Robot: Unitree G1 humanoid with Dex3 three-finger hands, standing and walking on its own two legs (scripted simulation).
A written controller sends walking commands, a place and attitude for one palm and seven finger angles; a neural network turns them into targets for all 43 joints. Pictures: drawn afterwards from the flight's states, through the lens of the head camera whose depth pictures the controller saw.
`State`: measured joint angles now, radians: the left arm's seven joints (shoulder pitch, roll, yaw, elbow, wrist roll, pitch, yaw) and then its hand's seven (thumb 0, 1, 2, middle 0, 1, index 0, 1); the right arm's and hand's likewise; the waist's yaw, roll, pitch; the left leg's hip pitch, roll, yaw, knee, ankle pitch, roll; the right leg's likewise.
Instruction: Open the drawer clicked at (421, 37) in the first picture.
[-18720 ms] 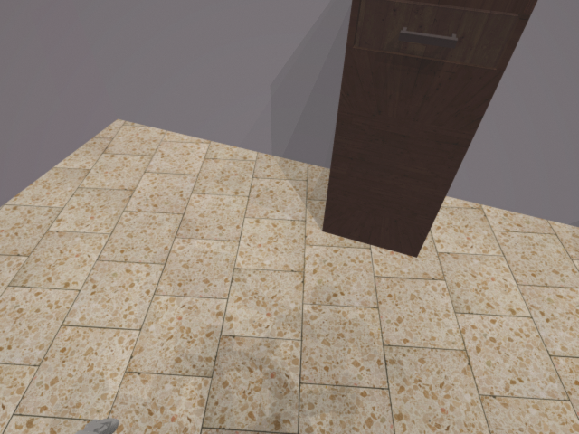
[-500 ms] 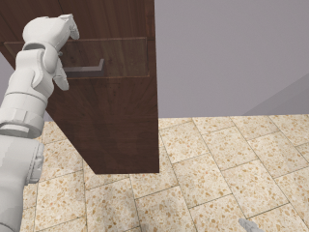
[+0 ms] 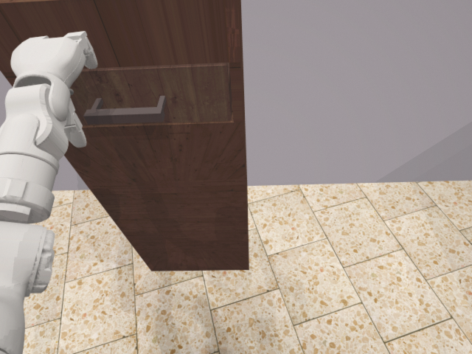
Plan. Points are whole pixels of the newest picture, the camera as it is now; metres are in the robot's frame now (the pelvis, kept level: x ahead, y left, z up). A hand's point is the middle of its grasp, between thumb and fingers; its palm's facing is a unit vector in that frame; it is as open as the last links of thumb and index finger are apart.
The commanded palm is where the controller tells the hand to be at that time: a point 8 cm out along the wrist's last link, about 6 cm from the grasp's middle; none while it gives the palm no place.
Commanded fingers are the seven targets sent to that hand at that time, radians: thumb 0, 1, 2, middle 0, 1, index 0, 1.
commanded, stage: move the hooked fingers above the handle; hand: left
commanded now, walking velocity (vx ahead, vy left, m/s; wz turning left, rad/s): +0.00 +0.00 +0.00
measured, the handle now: (127, 108) +0.52 +0.23 +0.14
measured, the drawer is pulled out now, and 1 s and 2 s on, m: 0.00 0.00 0.00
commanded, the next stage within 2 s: none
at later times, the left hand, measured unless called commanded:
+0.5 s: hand (90, 113) +0.45 +0.26 +0.19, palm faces -0.08 +0.05 -1.00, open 13.8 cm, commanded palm +0.44 +0.22 +0.25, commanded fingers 0.00 -0.50 0.30 -0.30 -1.20 -0.30 -1.20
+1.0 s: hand (114, 97) +0.47 +0.22 +0.20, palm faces -0.02 +0.00 -1.00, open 13.5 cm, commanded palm +0.45 +0.23 +0.25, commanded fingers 0.00 -0.50 0.30 -0.30 -1.20 -0.30 -1.20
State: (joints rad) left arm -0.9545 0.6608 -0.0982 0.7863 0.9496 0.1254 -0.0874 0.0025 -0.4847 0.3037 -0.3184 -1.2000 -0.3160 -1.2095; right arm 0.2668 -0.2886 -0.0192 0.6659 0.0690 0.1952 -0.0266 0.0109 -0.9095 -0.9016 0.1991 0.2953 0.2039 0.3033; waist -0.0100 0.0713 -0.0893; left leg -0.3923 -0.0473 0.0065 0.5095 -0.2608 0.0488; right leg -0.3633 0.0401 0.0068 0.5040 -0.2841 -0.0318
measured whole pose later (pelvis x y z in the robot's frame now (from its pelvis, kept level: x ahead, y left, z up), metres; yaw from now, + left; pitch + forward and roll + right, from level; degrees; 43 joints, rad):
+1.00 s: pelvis -0.01 -0.01 +0.00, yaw -2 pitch +7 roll +1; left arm -1.03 0.60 -0.10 0.97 0.99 0.13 -0.12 0.00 -0.49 0.30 -0.36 -1.24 -0.36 -1.27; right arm 0.20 -0.26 0.06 0.63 0.09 0.21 -0.09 0.01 -0.91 -0.90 0.20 0.30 0.21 0.30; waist -0.08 0.06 -0.08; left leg -0.37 -0.03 0.04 0.47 -0.23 0.04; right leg -0.37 0.05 0.04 0.50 -0.26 -0.04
